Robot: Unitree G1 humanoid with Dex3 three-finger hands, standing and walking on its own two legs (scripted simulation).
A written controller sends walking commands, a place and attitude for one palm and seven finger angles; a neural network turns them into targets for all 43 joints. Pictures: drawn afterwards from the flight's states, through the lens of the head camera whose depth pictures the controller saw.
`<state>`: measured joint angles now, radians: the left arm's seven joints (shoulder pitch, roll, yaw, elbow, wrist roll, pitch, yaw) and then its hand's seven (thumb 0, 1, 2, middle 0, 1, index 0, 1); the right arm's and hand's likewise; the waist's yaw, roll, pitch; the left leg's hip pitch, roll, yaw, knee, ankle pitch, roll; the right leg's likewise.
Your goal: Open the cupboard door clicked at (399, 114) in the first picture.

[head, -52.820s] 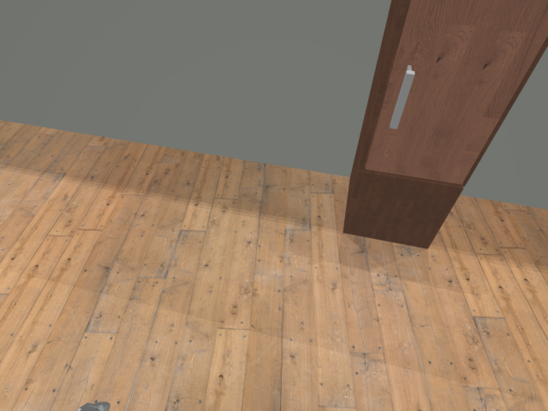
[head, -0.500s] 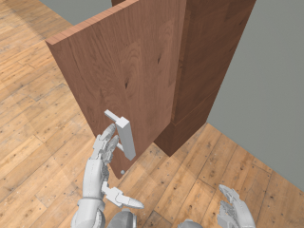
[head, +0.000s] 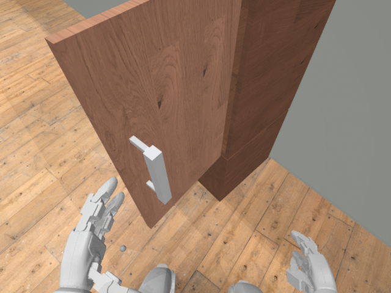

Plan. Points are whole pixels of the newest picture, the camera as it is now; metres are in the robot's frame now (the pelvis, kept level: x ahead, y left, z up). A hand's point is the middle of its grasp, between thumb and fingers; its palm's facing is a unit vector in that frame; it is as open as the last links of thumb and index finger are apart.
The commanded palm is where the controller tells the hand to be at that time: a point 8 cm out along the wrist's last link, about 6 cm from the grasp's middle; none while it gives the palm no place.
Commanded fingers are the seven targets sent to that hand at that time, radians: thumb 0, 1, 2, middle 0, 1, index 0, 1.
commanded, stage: slide the hand sideways off the handle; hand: left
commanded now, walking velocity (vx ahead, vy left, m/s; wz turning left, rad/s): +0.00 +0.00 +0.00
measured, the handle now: (151, 172) +0.33 +0.11 +0.07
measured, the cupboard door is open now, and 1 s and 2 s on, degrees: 97 97 97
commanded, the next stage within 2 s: draw the hand back to the body in 0.12 s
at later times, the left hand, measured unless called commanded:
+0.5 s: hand (90, 248) +0.18 +0.17 +0.11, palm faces +0.04 -1.00 -0.06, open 16.3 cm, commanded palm +0.15 +0.23 +0.12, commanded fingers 0.00 -0.50 0.30 -0.15 -0.30 -0.15 -0.30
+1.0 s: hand (28, 222) +0.19 +0.23 +0.17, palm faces +0.25 -0.89 -0.38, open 14.1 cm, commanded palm +0.16 +0.28 +0.20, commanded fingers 0.00 0.20 0.60 -0.17 -0.30 -0.17 -0.30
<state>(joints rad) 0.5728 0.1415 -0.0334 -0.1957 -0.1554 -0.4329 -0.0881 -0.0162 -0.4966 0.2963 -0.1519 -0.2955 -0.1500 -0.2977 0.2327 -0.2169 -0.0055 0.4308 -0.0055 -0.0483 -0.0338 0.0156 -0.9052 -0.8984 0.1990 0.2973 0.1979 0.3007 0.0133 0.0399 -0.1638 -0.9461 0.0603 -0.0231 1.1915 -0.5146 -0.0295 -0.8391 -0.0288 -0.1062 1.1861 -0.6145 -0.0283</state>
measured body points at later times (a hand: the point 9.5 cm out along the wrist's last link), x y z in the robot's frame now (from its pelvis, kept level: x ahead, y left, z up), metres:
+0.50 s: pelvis +0.00 +0.01 +0.02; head +0.03 +0.00 +0.47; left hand +0.17 +0.22 +0.11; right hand +0.18 -0.22 -0.06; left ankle +0.03 +0.14 -0.64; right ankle -0.02 -0.10 -0.64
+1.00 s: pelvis +0.02 +0.02 +0.07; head +0.01 +0.00 +0.52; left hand +0.18 +0.28 +0.19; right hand +0.20 -0.20 +0.00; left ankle +0.03 +0.14 -0.64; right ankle -0.02 -0.10 -0.64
